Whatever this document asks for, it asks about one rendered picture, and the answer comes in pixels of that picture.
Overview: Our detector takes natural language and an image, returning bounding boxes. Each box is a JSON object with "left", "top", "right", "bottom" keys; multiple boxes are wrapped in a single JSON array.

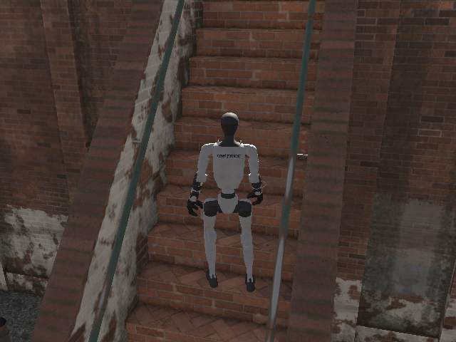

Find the robot right upper arm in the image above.
[{"left": 244, "top": 144, "right": 259, "bottom": 183}]

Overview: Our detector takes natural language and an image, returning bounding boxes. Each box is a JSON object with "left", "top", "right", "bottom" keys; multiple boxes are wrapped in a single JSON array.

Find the left robot thigh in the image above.
[{"left": 203, "top": 198, "right": 218, "bottom": 244}]

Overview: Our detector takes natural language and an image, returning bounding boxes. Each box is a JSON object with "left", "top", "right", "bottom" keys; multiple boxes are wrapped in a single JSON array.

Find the right robot hand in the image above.
[{"left": 247, "top": 192, "right": 263, "bottom": 205}]

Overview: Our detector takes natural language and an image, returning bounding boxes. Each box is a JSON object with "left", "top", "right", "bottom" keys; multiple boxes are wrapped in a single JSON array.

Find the robot left upper arm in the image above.
[{"left": 196, "top": 143, "right": 214, "bottom": 183}]

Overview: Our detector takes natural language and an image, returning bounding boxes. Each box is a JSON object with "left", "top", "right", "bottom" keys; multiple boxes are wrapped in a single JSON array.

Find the left robot hand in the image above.
[{"left": 187, "top": 199, "right": 203, "bottom": 216}]

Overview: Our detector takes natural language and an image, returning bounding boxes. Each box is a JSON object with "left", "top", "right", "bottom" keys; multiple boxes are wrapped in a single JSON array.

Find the right robot forearm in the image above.
[{"left": 252, "top": 173, "right": 262, "bottom": 195}]

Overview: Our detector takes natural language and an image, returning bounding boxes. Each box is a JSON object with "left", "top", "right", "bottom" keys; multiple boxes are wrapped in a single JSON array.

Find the robot right foot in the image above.
[{"left": 245, "top": 275, "right": 255, "bottom": 292}]

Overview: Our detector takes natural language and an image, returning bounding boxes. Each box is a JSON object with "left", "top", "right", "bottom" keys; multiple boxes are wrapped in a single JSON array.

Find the left robot forearm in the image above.
[{"left": 189, "top": 172, "right": 203, "bottom": 202}]

